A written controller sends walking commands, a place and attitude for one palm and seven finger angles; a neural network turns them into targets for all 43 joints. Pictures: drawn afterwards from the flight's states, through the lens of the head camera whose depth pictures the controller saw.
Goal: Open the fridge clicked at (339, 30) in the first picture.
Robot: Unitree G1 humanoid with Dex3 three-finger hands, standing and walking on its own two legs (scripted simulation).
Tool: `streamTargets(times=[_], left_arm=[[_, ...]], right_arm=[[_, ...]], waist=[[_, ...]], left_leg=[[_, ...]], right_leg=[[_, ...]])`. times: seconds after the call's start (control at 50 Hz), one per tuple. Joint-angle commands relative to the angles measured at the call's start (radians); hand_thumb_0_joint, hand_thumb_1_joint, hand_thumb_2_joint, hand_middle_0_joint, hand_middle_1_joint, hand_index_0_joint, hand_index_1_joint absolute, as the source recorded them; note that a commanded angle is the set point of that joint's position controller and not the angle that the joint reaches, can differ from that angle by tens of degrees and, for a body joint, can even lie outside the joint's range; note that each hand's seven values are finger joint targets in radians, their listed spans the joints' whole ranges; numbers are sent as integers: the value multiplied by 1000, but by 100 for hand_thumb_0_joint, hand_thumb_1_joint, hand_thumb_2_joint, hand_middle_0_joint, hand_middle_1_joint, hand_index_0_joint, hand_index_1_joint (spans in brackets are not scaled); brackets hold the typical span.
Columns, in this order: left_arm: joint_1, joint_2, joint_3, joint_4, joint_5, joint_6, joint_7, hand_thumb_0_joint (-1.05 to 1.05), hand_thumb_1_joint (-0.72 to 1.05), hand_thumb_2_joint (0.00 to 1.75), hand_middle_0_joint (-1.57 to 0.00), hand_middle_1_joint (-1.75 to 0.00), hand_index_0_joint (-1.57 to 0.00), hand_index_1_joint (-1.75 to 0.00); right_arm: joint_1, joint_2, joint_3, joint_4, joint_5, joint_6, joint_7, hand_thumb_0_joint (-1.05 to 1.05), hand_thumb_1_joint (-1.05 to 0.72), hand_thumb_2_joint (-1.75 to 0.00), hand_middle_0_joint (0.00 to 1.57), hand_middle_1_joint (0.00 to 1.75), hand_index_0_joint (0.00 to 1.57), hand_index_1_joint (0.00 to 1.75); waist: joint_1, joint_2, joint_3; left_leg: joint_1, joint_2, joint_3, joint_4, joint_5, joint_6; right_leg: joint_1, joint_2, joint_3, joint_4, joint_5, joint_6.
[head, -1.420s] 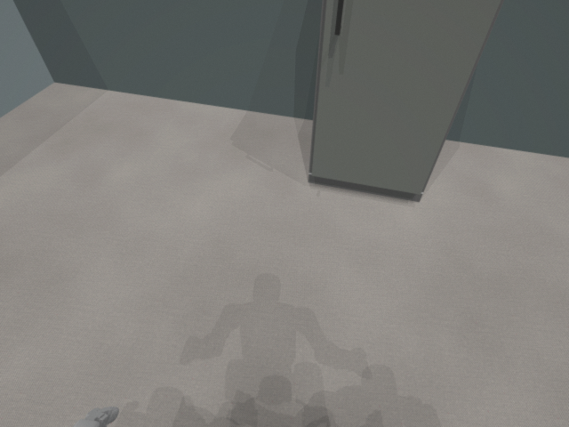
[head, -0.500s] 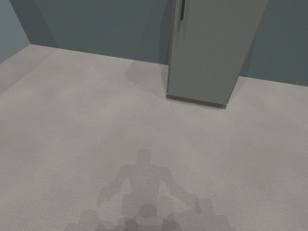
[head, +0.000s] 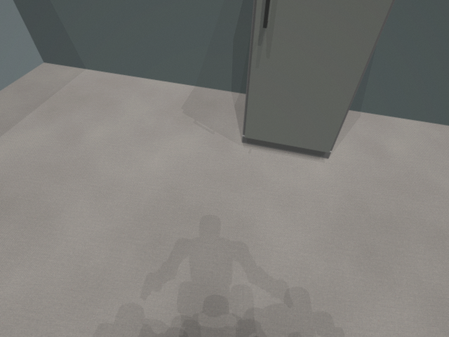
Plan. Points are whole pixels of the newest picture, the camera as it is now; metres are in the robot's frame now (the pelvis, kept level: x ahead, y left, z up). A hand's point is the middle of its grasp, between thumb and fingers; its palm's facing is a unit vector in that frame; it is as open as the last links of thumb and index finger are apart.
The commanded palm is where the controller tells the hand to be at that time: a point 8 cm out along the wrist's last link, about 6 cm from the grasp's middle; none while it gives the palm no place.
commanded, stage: look at it before walking up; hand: left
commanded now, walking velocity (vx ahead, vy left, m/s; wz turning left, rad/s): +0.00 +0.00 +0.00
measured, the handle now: out of the picture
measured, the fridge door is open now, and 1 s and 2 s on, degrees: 0 0 0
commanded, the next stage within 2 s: walk to a spot facing it in 0.02 s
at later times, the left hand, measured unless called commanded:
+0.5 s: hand out of the picture +0.05 +0.18 -0.19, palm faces -0.05 -0.98 -0.21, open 7.4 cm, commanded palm none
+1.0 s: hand (143, 302) +0.23 +0.21 -0.20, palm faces -0.07 -0.98 -0.16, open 7.4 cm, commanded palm none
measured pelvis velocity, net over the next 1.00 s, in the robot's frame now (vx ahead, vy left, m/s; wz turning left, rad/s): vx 0.27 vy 0.03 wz -0.18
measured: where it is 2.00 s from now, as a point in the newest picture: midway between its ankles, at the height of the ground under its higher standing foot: (250, 258)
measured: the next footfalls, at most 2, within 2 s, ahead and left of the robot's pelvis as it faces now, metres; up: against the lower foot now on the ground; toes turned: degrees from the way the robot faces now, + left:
left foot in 0.88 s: +0.39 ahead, +0.08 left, +0.00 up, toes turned +0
right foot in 1.54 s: +0.57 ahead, -0.19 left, +0.00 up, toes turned -32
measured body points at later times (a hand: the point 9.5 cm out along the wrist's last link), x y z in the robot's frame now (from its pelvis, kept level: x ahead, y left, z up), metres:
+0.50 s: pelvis +0.07 -0.02 -0.02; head +0.06 -0.02 +0.43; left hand +0.06 +0.23 -0.17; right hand +0.03 -0.25 -0.18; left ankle +0.01 +0.13 -0.74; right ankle +0.01 -0.11 -0.74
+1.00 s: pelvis +0.27 +0.03 -0.02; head +0.28 +0.05 +0.43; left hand +0.24 +0.26 -0.19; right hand +0.33 -0.21 -0.16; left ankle +0.34 +0.08 -0.75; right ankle +0.14 -0.09 -0.64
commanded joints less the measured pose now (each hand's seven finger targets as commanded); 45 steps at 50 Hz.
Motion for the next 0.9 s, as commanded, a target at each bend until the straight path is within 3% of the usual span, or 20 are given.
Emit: streamTargets(times=[0.0, 0.1, 0.14, 0.2, 0.26, 0.36, 0.42, 0.44, 0.46, 0.48, 0.5, 0.52, 0.56, 0.66, 0.74, 0.8, 0.82, 0.84, 0.86, 0.88], left_arm=[[-47, 211, 39, -62, -5, -23, 11, 0, 90, 90, -20, -30, -20, -30], [-46, 213, 39, -60, -5, -25, 12, 0, 90, 90, -20, -30, -20, -30], [29, 84, 13, -27, -6, -4, 15, 0, 90, 90, -20, -30, -20, -30], [70, 96, 26, -33, 4, 14, 1, 0, 90, 90, -20, -30, -20, -30], [99, 87, 37, -50, 8, 13, -10, 0, 90, 90, -20, -30, -20, -30], [142, 2, 40, -72, 6, -17, -19, 0, 90, 90, -20, -30, -20, -30], [164, -38, 44, -81, 6, -31, -20, 0, 90, 90, -20, -30, -20, -30], [232, -43, 49, -56, 7, -38, -18, 0, 90, 90, -20, -30, -20, -30], [334, -10, 62, -18, 9, -46, -11, 0, 90, 90, -20, -30, -20, -30], [488, 73, 85, 34, 13, -57, 5, 0, 90, 90, -20, -30, -20, -30], [601, 80, 83, 72, 3, -63, 19, 0, 90, 90, -20, -30, -20, -30], [604, 45, 75, 81, 7, -69, 29, 0, 90, 90, -20, -30, -20, -30], [557, -4, 64, 66, 9, -67, 39, 0, 90, 90, -20, -30, -20, -30], [419, -58, 47, 33, 16, -79, 39, 0, 90, 90, -20, -30, -20, -30], [401, -56, 52, 46, 7, -81, 41, 0, 90, 90, -20, -30, -20, -30], [358, -22, 71, 44, 5, -85, 40, 0, 90, 90, -20, -30, -20, -30], [371, -40, 71, 43, 1, -85, 37, 0, 90, 90, -20, -30, -20, -30], [445, -92, 72, 41, -10, -80, 26, 0, 90, 90, -20, -30, -20, -30], [486, -145, 62, 19, -14, -74, 18, 0, 90, 90, -20, -30, -20, -30], [422, -132, 63, 0, -6, -70, 23, 0, 90, 90, -20, -30, -20, -30]], right_arm=[[-55, -209, -42, -62, 6, -19, -13, 0, -90, -90, 20, 30, 20, 30], [-56, -208, -41, -61, 7, -19, -14, 0, -90, -90, 20, 30, 20, 30], [10, -77, -11, -33, -3, -1, -8, 0, -90, -90, 20, 30, 20, 30], [49, -83, -19, -34, -13, 11, -2, 0, -90, -90, 20, 30, 20, 30], [79, -92, -31, -45, -14, 8, 0, 0, -90, -90, 20, 30, 20, 30], [191, -108, -56, -39, -6, -20, -10, 0, -90, -90, 20, 30, 20, 30], [206, -82, -64, -37, -2, -27, -13, 0, -90, -90, 20, 30, 20, 30], [189, -62, -61, -40, -2, -29, -14, 0, -90, -90, 20, 30, 20, 30], [154, -22, -55, -59, 1, -34, -14, 0, -90, -90, 20, 30, 20, 30], [75, 47, -40, -110, 4, -48, -7, 0, -90, -90, 20, 30, 20, 30], [-28, 34, -41, -147, -5, -53, -7, 0, -90, -90, 20, 30, 20, 30], [-27, 32, -46, -147, -7, -57, -9, 0, -90, -90, 20, 30, 20, 30], [-43, 60, -50, -138, -4, -56, 1, 0, -90, -90, 20, 30, 20, 30], [-40, 121, -56, -151, 2, -22, 27, 0, -90, -90, 20, 30, 20, 30], [-60, 132, -49, -172, 12, -33, 35, 0, -90, -90, 20, 30, 20, 30], [185, 93, -70, -100, 4, -49, 13, 0, -90, -90, 20, 30, 20, 30], [326, 45, -81, -55, -3, -50, 1, 0, -90, -90, 20, 30, 20, 30], [426, -45, -104, -33, -20, -52, -11, 0, -90, -90, 20, 30, 20, 30], [461, -124, -119, -38, -16, -50, -12, 0, -90, -90, 20, 30, 20, 30], [356, -96, -110, -57, -2, -42, -14, 0, -90, -90, 20, 30, 20, 30]], waist=[[-4, -4, -52], [-4, -5, -58], [-2, -17, -66], [1, -17, 34], [0, 13, 96], [-21, 130, 62], [-4, 154, 106], [31, 105, 87], [73, -36, 58], [122, -301, 47], [160, -294, 75], [141, -240, 73], [115, -56, 86], [15, -117, 145], [1, -150, 140], [-111, -108, -3], [-160, -65, -98], [-169, 158, -234], [-131, 343, -278], [-101, 205, -169]], left_leg=[[17, 108, -89, -64, 100, 40], [23, 108, -86, -60, 121, 38], [19, 97, -54, -42, -17, 17], [-79, 78, -48, -43, -333, 24], [-118, 101, -75, -46, -436, 47], [21, 243, -212, -80, -306, 140], [5, 266, -181, -38, -172, 156], [-64, 220, -101, 80, -74, 124], [-237, 137, 17, 285, -20, 72], [-515, 22, 165, 573, -182, 16], [-636, 26, 95, 726, -375, 13], [-686, 53, 46, 802, -343, 15], [-710, 92, 50, 818, -275, 18], [-549, 92, 105, 649, -81, -6], [-319, 47, 152, 394, 25, 24], [9, -12, 169, 258, 92, 58], [177, 33, 106, 222, 89, 69], [369, 228, -154, 173, 18, 124], [384, 454, -518, -36, -67, 203], [242, 481, -550, -140, -251, 233]], right_leg=[[-18, -120, 112, -85, 93, -25], [-8, -123, 115, -88, 126, -27], [-18, -113, 118, -89, -58, -12], [-106, -93, 158, -98, -367, -32], [-170, -64, 151, -43, -414, -49], [-268, 10, 14, 227, -197, -41], [-245, 0, -38, 197, -195, -27], [-122, -10, -13, 124, -127, -42], [78, -85, 129, 34, -46, -84], [293, -286, 443, -95, 156, -166], [332, -360, 562, -92, 462, -212], [375, -348, 512, -52, 630, -232], [357, -322, 401, -44, 550, -223], [70, -221, 215, -191, 339, -171], [-12, -176, 121, -188, 472, -124], [-8, -156, 61, 90, 680, -97], [-49, -130, 63, 296, 585, -79], [-195, -24, -9, 582, 202, -51], [-346, 67, 2, 910, -340, -40], [-399, 2, 64, 1000, -318, -57]])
